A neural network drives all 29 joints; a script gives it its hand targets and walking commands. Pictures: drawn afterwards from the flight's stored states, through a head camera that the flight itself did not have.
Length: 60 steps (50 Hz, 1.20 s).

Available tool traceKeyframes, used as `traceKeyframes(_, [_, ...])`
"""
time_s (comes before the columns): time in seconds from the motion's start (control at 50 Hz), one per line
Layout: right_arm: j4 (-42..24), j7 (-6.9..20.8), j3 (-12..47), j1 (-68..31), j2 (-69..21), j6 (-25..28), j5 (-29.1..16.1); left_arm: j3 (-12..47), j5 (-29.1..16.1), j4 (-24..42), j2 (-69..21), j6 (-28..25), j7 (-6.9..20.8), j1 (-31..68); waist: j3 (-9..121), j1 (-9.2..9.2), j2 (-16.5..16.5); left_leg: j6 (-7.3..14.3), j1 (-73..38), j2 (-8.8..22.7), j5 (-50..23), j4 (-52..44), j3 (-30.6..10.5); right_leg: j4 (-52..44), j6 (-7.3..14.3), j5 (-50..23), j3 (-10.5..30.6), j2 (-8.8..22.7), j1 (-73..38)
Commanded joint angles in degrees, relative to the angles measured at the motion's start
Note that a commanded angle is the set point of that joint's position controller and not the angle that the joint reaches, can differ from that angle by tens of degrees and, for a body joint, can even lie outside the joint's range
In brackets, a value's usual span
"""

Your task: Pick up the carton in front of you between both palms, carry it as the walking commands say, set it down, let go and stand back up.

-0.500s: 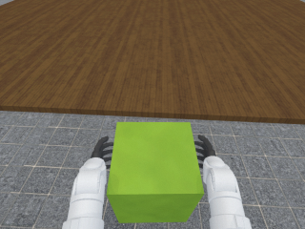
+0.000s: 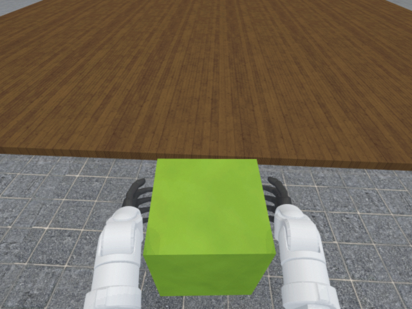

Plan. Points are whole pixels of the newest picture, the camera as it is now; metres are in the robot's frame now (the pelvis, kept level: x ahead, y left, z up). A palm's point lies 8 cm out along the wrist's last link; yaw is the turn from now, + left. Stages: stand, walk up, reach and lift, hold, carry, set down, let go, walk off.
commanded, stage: carry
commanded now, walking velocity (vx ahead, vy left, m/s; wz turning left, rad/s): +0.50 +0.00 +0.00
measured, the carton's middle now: (206, 230) +0.30 +0.00 -0.02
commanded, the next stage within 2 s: none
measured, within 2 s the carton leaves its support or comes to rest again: neither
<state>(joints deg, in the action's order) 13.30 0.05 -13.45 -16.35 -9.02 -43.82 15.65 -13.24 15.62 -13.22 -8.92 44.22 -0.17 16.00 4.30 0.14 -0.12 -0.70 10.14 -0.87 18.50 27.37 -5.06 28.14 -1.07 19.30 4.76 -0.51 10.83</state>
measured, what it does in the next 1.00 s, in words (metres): walks ahead: right foot, then left foot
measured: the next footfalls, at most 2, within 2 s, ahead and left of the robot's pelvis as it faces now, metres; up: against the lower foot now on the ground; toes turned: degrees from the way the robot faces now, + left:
right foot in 0.42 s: +0.16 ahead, -0.10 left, +0.00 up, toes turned -7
left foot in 0.74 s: +0.51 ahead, +0.10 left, +0.00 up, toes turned +11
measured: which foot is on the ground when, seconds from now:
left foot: down 0.00-0.42, up 0.44-0.72, down 0.74-1.00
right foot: down 0.00-0.32, up 0.34-0.40, down 0.42-0.74, up 0.76-1.00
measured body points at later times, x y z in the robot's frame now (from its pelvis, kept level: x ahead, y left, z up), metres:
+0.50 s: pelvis +0.18 -0.01 -0.01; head +0.17 -0.02 +0.44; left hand +0.44 +0.14 +0.07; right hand +0.44 -0.17 +0.07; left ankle +0.05 +0.10 -0.69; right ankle +0.12 -0.10 -0.74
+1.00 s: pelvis +0.48 +0.05 +0.01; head +0.46 +0.05 +0.46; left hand +0.74 +0.18 +0.08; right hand +0.71 -0.13 +0.08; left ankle +0.47 +0.09 -0.74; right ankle +0.50 -0.09 -0.68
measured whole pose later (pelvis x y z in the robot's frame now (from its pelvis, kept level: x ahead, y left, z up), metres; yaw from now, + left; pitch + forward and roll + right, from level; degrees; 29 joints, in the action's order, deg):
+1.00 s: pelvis +0.48 +0.05 +0.01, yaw -3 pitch +4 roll -1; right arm -26.5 -7.5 -2.9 2.3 -7.5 -66.9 2.2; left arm -2.5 3.7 25.9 -7.5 67.1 -6.4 -2.1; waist 7.7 -3.1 -1.0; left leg 5.7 11.4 -0.3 11.8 18.5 14.1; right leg 52.6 0.6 13.0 -6.0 5.8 32.3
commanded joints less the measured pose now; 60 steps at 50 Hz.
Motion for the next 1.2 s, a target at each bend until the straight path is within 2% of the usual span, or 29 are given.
traceKeyframes(0.0, [-5.54, 12.33, 34.91, -31.93, -53.08, 0.41, -17.37, 35.14, -18.01, 6.75, -53.20, -1.01, 12.83, 33.78, 8.69, 0.11, -2.82, 2.60, 5.08, 6.12, 17.92, -7.13, -3.34, -0.57, 1.02, 12.01, -2.74, 2.32, 5.14])
traceKeyframes(0.08, [-13.78, 9.70, 39.84, -29.63, -52.52, -4.57, -20.29, 40.96, -21.89, 14.82, -52.63, 3.89, 10.81, 33.36, 12.34, -0.32, -3.94, 3.85, 5.37, 8.08, 20.03, -5.49, -3.74, 0.89, 1.45, 11.36, -4.41, 3.20, 6.53])
traceKeyframes(0.1, [-16.05, 8.93, 40.99, -29.43, -52.08, -6.12, -20.98, 42.07, -22.75, 16.85, -52.13, 5.39, 10.13, 32.86, 11.08, -0.13, -1.82, 3.19, 8.39, 7.17, 19.67, -3.02, -1.64, -1.74, 2.05, 13.29, -2.16, 4.89, 5.69])
traceKeyframes(0.14, [-20.17, 7.30, 42.90, -28.10, -50.92, -9.26, -22.27, 42.99, -23.84, 19.94, -50.39, 8.39, 8.44, 29.50, 9.47, 0.72, 9.27, 0.48, 17.56, 2.84, 11.56, 10.32, 7.50, -11.36, 5.43, 18.69, 9.73, 12.35, -0.50])
traceKeyframes(0.16, [-22.14, 6.51, 43.79, -27.05, -49.97, -10.83, -23.12, 42.83, -23.85, 21.46, -49.01, 9.88, 7.32, 26.90, 7.97, 0.81, 13.57, -0.20, 22.05, 1.50, 8.97, 11.05, 10.99, -13.58, 7.94, 15.68, 14.33, 15.68, -4.29])
traceKeyframes(0.18, [-24.52, 5.76, 45.00, -26.53, -49.01, -12.35, -24.46, 42.74, -23.50, 23.46, -48.14, 11.21, 6.06, 24.88, 6.31, 0.73, 13.63, -0.11, 21.57, 1.97, 8.16, 6.02, 11.86, -12.38, 9.39, 8.29, 14.68, 16.43, -4.07])
traceKeyframes(0.24, [-29.58, 3.27, 46.20, -20.82, -47.67, -16.28, -26.80, 43.90, -24.78, 30.29, -46.48, 15.57, 3.12, 20.06, 12.96, 0.49, 3.99, 0.58, 2.43, 2.42, 1.15, -2.09, 11.38, 1.46, 4.94, -7.60, -2.55, 9.18, 1.40])
traceKeyframes(0.26, [-30.83, 2.28, 45.69, -17.52, -47.15, -17.56, -27.02, 44.61, -25.79, 32.61, -46.03, 16.97, 2.29, 18.53, 14.02, -0.33, -1.69, 2.74, -7.31, 6.53, -1.00, -3.24, 4.73, 11.29, 2.56, -14.24, -8.08, 6.48, 9.50])
traceKeyframes(0.28, [-31.34, 1.14, 44.75, -13.65, -46.53, -18.52, -26.51, 45.12, -26.75, 35.46, -45.17, 18.37, 1.60, 17.84, 15.16, -1.24, -12.34, 6.55, -17.45, 13.28, -15.53, -1.91, -4.93, 21.37, -0.11, -12.95, -12.67, 4.04, 21.44])
traceKeyframes(0.3, [-32.61, 0.04, 43.66, -10.50, -46.08, -19.41, -25.55, 45.61, -27.74, 37.40, -44.60, 19.52, 1.02, 17.57, 12.80, -1.67, -18.49, 10.30, -23.37, 18.24, -29.02, -4.66, -12.25, 21.91, -0.79, 6.12, -14.30, 1.85, 32.99])
traceKeyframes(0.32, [-35.07, -0.87, 43.23, -9.80, -46.10, -20.34, -25.21, 46.23, -28.72, 39.27, -44.37, 20.38, 0.54, 17.76, 9.58, -1.96, -14.48, 12.73, -24.36, 20.68, -34.35, -4.87, -14.20, 18.91, -0.14, 16.89, -12.70, 2.12, 37.61])
traceKeyframes(0.34, [-38.04, -1.61, 43.59, -9.87, -46.49, -21.16, -25.54, 46.36, -29.59, 40.58, -44.75, 21.09, 0.15, 16.51, 9.36, -2.11, -9.82, 12.77, -24.72, 20.43, -35.19, -3.87, -12.01, 13.15, 0.39, 17.50, -12.60, 2.36, 36.62])
traceKeyframes(0.36, [-40.93, -2.12, 44.22, -9.61, -46.87, -21.77, -26.15, 46.24, -30.19, 41.83, -45.55, 21.58, -0.16, 14.03, 10.41, -1.68, -7.76, 10.73, -21.69, 19.12, -32.58, -2.16, -7.83, 6.58, 0.84, 11.11, -13.64, 1.81, 30.10])
traceKeyframes(0.4, [-45.54, -2.52, 45.91, -7.70, -46.76, -22.69, -27.59, 45.35, -29.83, 43.65, -46.85, 22.02, -0.76, 7.95, 18.20, 0.63, -2.26, 2.98, 1.07, 11.48, -25.38, 9.57, 8.96, -8.42, 2.14, -7.30, -13.91, 0.94, -8.21])
traceKeyframes(0.42, [-49.55, -2.38, 46.72, -10.46, -45.47, -23.31, -29.08, 44.32, -28.55, 43.61, -46.79, 21.85, -1.36, 4.63, 17.74, 2.50, 12.67, -0.62, 17.39, 5.69, -12.43, 26.02, 16.90, -14.32, 5.69, -7.87, 7.32, 13.79, -18.44])
traceKeyframes(0.44, [-51.18, -2.14, 48.29, -14.12, -44.92, -23.90, -31.03, 42.81, -27.31, 44.37, -45.98, 21.80, -2.13, 5.86, 15.64, 1.78, 22.52, -1.15, 35.01, 0.61, 9.17, 32.93, 14.87, -11.10, 12.62, -31.64, 21.49, 21.76, -29.57])
traceKeyframes(0.46, [-50.88, -2.03, 48.99, -13.39, -44.62, -23.95, -32.01, 42.42, -27.04, 46.68, -45.12, 22.19, -2.58, 6.40, 14.00, 1.87, 14.46, 0.33, 40.19, 3.65, 13.77, 37.00, 10.10, -8.70, 15.13, -41.44, 19.26, 23.96, -31.39])
traceKeyframes(0.5, [-49.09, -2.16, 47.94, -8.81, -43.90, -23.90, -31.51, 43.44, -27.66, 49.42, -44.27, 22.46, -3.11, 7.01, 13.07, 2.19, 4.08, 1.48, 42.02, 6.03, 11.88, 34.79, 9.26, -9.79, 12.55, -35.10, 12.44, 22.14, -30.75])
traceKeyframes(0.54, [-46.81, -2.82, 46.08, -4.67, -43.62, -23.51, -29.58, 45.30, -28.88, 50.79, -42.93, 22.69, -3.13, 7.12, 11.13, 2.10, 4.19, 1.15, 41.26, 6.51, 7.63, 26.37, 10.61, -13.15, 9.76, -32.65, 7.01, 20.13, -29.23])
traceKeyframes(0.64, [-46.68, -5.02, 42.48, 2.42, -39.73, -23.08, -24.15, 47.53, -30.81, 51.85, -38.28, 23.27, -2.23, 3.89, 7.02, 1.10, 8.81, 1.39, 18.43, 0.80, -10.77, 5.82, 18.63, -14.24, 5.94, -37.06, -9.34, 13.63, -11.87])
traceKeyframes(0.7, [-48.02, -5.15, 42.66, 2.90, -38.15, -23.24, -23.74, 47.50, -30.77, 52.69, -36.19, 23.67, -1.75, 3.20, 11.61, -0.37, 9.29, 2.62, -4.78, -2.91, -12.69, 3.42, 23.07, 0.32, 3.13, -45.51, -16.75, 11.37, -2.97])
traceKeyframes(0.72, [-48.48, -5.02, 42.78, 2.06, -37.12, -23.41, -23.63, 47.04, -30.52, 52.50, -34.88, 23.84, -1.71, 3.95, 13.73, -1.30, 7.20, 2.51, -13.75, -1.46, -8.81, 2.43, 21.85, 9.76, 2.23, -37.89, -17.38, 9.38, 2.28])
traceKeyframes(0.74, [-48.13, -4.99, 42.51, 1.73, -35.84, -23.69, -23.42, 46.36, -30.01, 52.28, -33.11, 24.18, -1.75, 6.07, 14.11, -2.68, -0.11, 4.66, -17.54, 9.00, 5.43, -3.34, 5.00, 24.01, 0.99, -23.74, -17.32, 6.30, 10.39])
traceKeyframes(0.76, [-47.53, -4.83, 42.55, -0.12, -34.60, -23.86, -23.96, 46.08, -29.73, 52.15, -33.05, 24.62, -1.78, 6.07, 15.14, -1.57, -13.81, 12.22, -22.20, 25.02, 12.39, -14.47, -25.62, 39.55, -0.65, 5.15, -13.43, -0.41, 23.95])
traceKeyframes(0.78, [-47.42, -4.40, 43.36, -0.45, -36.15, -24.09, -25.08, 46.32, -29.12, 50.62, -33.36, 24.83, -1.71, 5.58, 13.58, -1.78, -10.81, 14.89, -17.87, 26.32, 11.26, -18.11, -29.28, 46.81, 0.91, 7.37, -5.72, 2.96, 26.36])
traceKeyframes(0.84, [-47.56, -2.34, 47.19, -5.63, -41.85, -23.42, -28.05, 44.89, -27.41, 46.49, -39.24, 23.96, -0.87, 4.65, 12.06, -1.17, 0.04, 11.33, -5.96, 21.98, 0.93, -17.88, -13.95, 43.00, 3.44, -0.43, -3.91, 8.75, 24.21])
traceKeyframes(0.9, [-46.48, -0.60, 49.23, -7.08, -44.21, -22.62, -29.65, 44.04, -24.67, 43.07, -42.79, 22.26, -0.67, 2.28, 11.61, -0.45, -2.66, 8.42, -2.38, 18.58, 0.60, -19.86, -3.31, 31.91, 2.80, -3.83, -6.87, 8.14, 21.17])
traceKeyframes(1.06, [-46.65, 0.05, 47.26, -3.40, -41.21, -22.29, -29.28, 46.72, -25.31, 47.25, -42.78, 21.33, -2.00, 3.71, 5.47, -1.04, -6.53, 6.97, -11.75, 14.60, -14.52, -20.99, 7.94, 10.78, 0.18, -16.81, -13.57, 6.34, 28.37])
traceKeyframes(1.18, [-52.22, -2.94, 44.63, -3.91, -36.04, -23.92, -28.79, 48.25, -30.42, 54.88, -37.47, 23.80, -3.15, 8.54, 1.04, -1.62, -7.40, 8.28, -17.74, 13.65, -32.29, -16.49, 11.67, 4.44, 2.59, -16.65, -18.14, 3.74, 28.88])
